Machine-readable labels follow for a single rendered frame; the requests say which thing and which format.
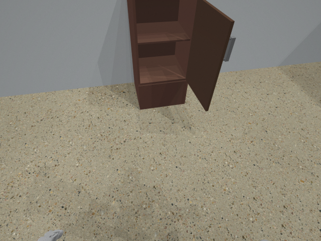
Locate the handle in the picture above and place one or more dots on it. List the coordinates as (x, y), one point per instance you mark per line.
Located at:
(229, 48)

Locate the robot left hand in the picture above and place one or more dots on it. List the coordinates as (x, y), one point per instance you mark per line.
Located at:
(51, 235)

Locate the cupboard door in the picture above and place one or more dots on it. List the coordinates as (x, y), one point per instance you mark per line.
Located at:
(211, 33)

